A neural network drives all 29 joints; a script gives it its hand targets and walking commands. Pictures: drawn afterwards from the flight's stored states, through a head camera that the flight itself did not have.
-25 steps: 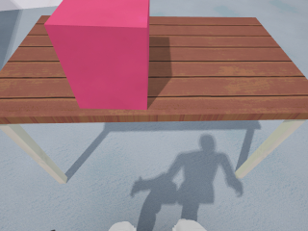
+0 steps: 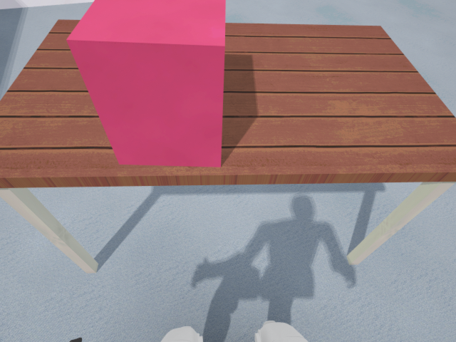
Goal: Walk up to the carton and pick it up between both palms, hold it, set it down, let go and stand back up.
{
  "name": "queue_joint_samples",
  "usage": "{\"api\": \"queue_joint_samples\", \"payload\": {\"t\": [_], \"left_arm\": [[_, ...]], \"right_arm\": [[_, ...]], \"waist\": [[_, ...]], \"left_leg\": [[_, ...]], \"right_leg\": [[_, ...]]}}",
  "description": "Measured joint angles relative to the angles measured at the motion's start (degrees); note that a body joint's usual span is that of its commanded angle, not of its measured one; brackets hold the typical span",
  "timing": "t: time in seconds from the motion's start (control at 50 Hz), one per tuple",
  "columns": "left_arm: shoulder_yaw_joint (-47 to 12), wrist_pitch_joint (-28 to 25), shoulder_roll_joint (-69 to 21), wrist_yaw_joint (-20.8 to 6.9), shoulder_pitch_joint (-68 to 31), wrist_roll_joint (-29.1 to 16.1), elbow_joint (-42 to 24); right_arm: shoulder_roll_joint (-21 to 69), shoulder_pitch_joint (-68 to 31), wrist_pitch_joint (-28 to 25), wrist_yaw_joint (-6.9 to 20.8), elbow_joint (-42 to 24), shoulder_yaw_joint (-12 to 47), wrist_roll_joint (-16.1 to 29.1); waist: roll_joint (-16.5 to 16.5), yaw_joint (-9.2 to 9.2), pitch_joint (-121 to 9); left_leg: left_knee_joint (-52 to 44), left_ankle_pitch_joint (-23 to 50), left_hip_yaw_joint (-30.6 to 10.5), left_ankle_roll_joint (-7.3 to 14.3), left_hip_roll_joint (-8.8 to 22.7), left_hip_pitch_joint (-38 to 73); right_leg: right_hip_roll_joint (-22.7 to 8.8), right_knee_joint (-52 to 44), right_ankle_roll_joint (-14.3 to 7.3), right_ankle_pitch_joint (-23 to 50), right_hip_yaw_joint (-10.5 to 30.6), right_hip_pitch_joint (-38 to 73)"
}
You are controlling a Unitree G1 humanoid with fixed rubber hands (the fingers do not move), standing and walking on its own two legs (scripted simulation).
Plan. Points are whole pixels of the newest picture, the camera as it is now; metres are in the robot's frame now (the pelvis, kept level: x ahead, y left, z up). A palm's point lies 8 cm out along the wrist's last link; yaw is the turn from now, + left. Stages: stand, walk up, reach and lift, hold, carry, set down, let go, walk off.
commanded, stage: walk up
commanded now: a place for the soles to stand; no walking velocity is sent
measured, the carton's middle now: (171, 70) +0.63 +0.14 +0.12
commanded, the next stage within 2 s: none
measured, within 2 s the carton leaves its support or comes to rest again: neither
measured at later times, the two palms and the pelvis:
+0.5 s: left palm out of the picture +0.09 +0.32 -0.12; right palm out of the picture +0.06 -0.31 -0.07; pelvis +0.01 +0.01 +0.00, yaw +0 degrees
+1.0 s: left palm out of the picture +0.11 +0.33 -0.11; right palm out of the picture +0.08 -0.31 -0.08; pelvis +0.04 +0.02 +0.00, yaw +0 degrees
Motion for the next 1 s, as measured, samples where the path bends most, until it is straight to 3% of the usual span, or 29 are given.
{"api": "queue_joint_samples", "payload": {"t": [0.06,0.12,0.18,0.22,0.28,0.34,0.52,0.6,0.68,0.78,0.82,0.86,1.0], "left_arm": [[0.0,-0.8,0.0,0.1,0.0,0.6,0.7],[0.0,-0.9,0.0,0.0,0.0,0.6,1.7],[0.0,-0.9,0.0,0.0,0.0,0.6,1.3],[0.0,-0.8,0.0,0.0,0.0,0.6,1.0],[0.0,-0.2,0.0,-0.3,0.0,0.3,0.2],[0.0,0.3,0.0,0.0,0.0,-0.1,0.3],[0.0,0.3,0.0,-0.4,0.0,0.1,-0.2],[0.0,-0.1,0.1,-0.5,0.1,0.4,0.0],[0.0,-0.6,-0.1,-0.4,0.2,0.8,1.7],[0.0,-0.6,-0.1,-0.4,0.2,0.7,1.6],[0.0,-0.5,-0.1,-0.5,0.2,0.7,1.0],[0.0,-0.1,-0.1,-0.6,0.2,0.5,0.2],[0.0,0.5,0.0,-0.3,0.2,-0.2,-0.4]], "right_arm": [[0.0,-0.9,0.4,0.0,0.0,0.0,0.0],[-0.1,-2.5,1.1,0.0,0.0,0.0,0.0],[-0.7,-3.9,1.1,0.0,0.0,0.0,0.0],[-1.1,-4.4,1.1,0.0,0.0,0.0,0.0],[-0.9,-3.4,0.2,0.0,0.0,0.0,0.0],[-0.2,-1.5,-0.2,0.0,0.0,0.0,0.0],[0.4,1.1,-0.4,0.0,0.0,0.0,0.0],[0.4,0.8,-0.3,0.0,0.0,0.0,0.0],[0.2,-1.2,1.1,0.0,0.0,0.0,0.0],[-0.9,-3.3,1.1,0.0,0.0,0.0,0.0],[-1.3,-3.4,1.0,0.0,0.0,0.0,0.0],[-1.2,-2.8,0.4,0.0,0.0,0.0,0.0],[-0.1,1.0,-0.6,0.0,0.0,0.0,0.0]], "waist": [[0.0,-0.02,0.7],[1.1,-0.01,0.8],[2.3,-0.02,0.8],[3.1,-0.05,0.6],[3.4,-0.05,0.3],[2.9,-0.07,-0.3],[-0.4,-0.03,-0.2],[-0.8,0.02,-0.2],[1.1,0.01,0.5],[3.4,-0.02,0.5],[4.0,-0.05,0.2],[4.0,-0.03,0.1],[1.7,-0.04,-0.4]], "left_leg": [[3.1,-2.8,-0.1,-0.3,0.0,0.0],[7.8,-9.6,-0.2,-0.3,0.0,-0.3],[8.0,-10.7,-0.3,-0.3,0.0,-0.3],[5.9,-9.4,-0.3,-0.3,0.0,-0.3],[2.8,0.1,-0.2,0.0,-0.3,-0.1],[1.5,-0.4,-0.2,0.7,-0.3,0.1],[-1.7,0.9,0.0,0.4,-0.3,0.7],[-0.3,0.1,0.2,-0.1,-0.3,0.7],[7.9,-7.8,-0.8,-0.1,-0.3,-0.4],[8.4,-9.5,-0.9,-0.1,-0.2,-0.6],[4.8,-7.7,-0.9,-0.1,-0.2,-0.4],[2.5,-0.1,-0.6,-0.1,-0.6,-0.2],[-0.9,0.8,-0.6,0.4,-0.7,0.1]], "right_leg": [[0.1,-3.8,0.0,4.8,0.0,2.4],[0.4,-3.5,0.0,4.7,0.0,3.5],[0.2,-3.5,0.0,4.3,0.0,4.0],[0.0,-3.5,0.0,4.2,-0.1,3.8],[-0.2,-2.6,0.0,2.9,-0.1,3.5],[0.5,2.4,0.0,1.4,-0.1,0.9],[0.1,2.6,0.0,0.2,0.0,-1.2],[-0.4,-3.5,0.0,0.5,-0.2,2.0],[0.4,-3.0,0.0,4.5,-0.6,3.5],[0.0,-3.0,0.0,3.5,-0.6,4.6],[-0.2,-3.0,0.0,3.3,-0.6,4.3],[-0.7,-2.8,0.0,3.0,-0.5,4.3],[0.1,2.9,0.0,0.3,-0.5,-0.6]]}}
